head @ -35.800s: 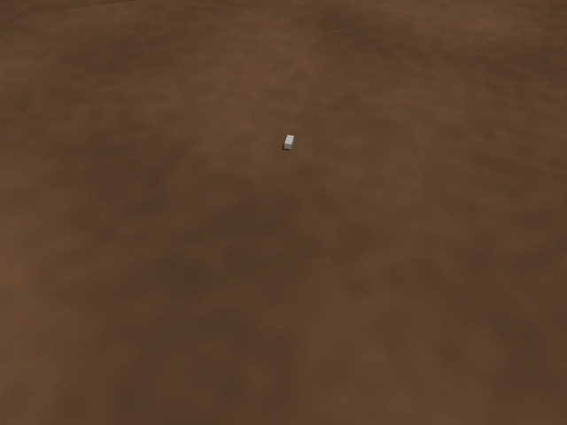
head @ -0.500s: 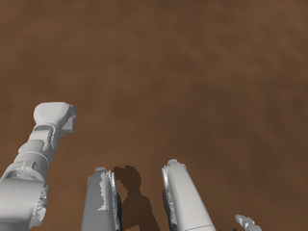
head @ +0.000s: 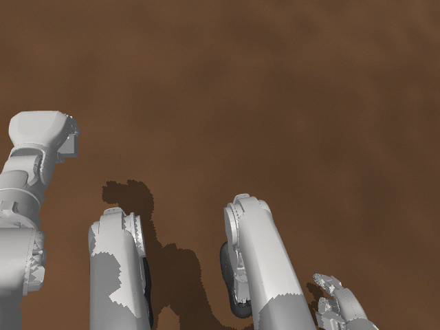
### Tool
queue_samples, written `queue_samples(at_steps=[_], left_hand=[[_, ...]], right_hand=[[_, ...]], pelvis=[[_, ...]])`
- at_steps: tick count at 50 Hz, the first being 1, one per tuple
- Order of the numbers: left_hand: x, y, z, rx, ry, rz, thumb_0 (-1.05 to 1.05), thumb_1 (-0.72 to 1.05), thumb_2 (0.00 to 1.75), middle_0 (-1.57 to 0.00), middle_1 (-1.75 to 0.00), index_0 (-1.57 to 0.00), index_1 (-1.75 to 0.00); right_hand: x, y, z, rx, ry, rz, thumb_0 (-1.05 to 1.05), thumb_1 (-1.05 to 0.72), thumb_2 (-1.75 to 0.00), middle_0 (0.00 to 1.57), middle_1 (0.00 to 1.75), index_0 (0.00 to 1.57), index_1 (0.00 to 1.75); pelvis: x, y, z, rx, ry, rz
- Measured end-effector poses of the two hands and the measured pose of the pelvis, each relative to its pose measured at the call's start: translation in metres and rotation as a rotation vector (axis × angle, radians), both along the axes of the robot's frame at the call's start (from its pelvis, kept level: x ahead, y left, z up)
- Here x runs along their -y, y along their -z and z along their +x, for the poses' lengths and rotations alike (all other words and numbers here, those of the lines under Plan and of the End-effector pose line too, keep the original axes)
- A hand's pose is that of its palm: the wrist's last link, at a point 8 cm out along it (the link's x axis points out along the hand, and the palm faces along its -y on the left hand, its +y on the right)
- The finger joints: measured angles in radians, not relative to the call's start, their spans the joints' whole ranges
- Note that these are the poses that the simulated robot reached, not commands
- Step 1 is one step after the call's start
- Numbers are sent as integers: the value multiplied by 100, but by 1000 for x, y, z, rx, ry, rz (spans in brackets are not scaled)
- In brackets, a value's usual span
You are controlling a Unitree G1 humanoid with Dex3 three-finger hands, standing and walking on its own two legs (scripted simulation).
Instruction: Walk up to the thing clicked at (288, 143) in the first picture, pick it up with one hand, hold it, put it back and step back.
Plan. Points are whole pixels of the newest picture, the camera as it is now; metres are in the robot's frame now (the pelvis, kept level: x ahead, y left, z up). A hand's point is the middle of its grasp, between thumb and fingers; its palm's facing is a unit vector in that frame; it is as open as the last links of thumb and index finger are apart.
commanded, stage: crouch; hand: left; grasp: from above
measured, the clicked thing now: (55, 146) +0.46 +0.28 -0.19
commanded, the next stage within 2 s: lower in 0.74 s
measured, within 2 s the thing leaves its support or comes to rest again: neither
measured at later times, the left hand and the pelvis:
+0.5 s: hand (64, 152) +0.45 +0.27 -0.22, palm faces -0.47 +0.00 -0.89, open 6.7 cm; pelvis -0.01 +0.00 -0.06, yaw -2 degrees
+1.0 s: hand (67, 155) +0.46 +0.27 -0.26, palm faces -0.48 -0.02 -0.88, open 6.7 cm; pelvis -0.01 +0.00 -0.09, yaw -3 degrees
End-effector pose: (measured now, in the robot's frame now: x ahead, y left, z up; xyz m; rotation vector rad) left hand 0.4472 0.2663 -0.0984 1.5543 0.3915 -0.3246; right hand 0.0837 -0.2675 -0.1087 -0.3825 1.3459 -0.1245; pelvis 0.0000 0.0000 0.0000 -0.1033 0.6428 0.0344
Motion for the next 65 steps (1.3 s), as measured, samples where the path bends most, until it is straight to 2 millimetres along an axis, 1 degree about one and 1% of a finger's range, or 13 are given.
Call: queue_samples(at_steps=[4,10,18,26,37,48,58,65], left_hand=[[-2,12,5,-9,-10,-3,0,49,3,-105,-7,-107,-4],[-2,29,10,-16,-3,-9,0,49,2,-104,-7,-107,-4],[-2,50,13,-26,6,-10,0,50,2,-104,-8,-106,-5],[-1,68,13,-26,9,-15,1,50,1,-103,-9,-106,-6],[-5,85,17,-29,0,-10,1,51,2,-102,-10,-105,-7],[-8,101,19,-39,-1,-20,1,50,2,-103,-9,-106,-6],[-6,127,15,-60,12,-42,0,49,4,-103,-9,-106,-6],[-5,144,18,-42,10,-38,0,48,4,-103,-10,-106,-7]], right_hand=[[1,10,-7,-16,4,-1,1,-91,-90,20,30,20,30],[2,23,-23,-54,20,-7,1,-91,-90,20,30,20,30],[2,39,-43,-90,30,-6,1,-91,-90,20,30,20,30],[0,54,-54,-107,14,-2,1,-91,-90,20,30,20,30],[1,66,-53,-112,-14,0,1,-91,-90,20,30,20,30],[2,66,-47,-125,-34,-9,1,-91,-90,20,30,20,30],[3,68,-44,-131,-70,-30,1,-91,-90,20,30,20,30],[2,73,-48,-142,-93,-29,1,-91,-90,20,30,20,30]], pelvis=[[0,11,-1,5,5,-2],[0,28,-3,16,12,-7],[-1,50,-7,38,17,-11],[1,67,-10,58,23,-15],[3,80,-9,72,33,-20],[2,85,-6,75,38,-30],[1,94,-5,89,44,-41],[1,102,-4,100,52,-46]])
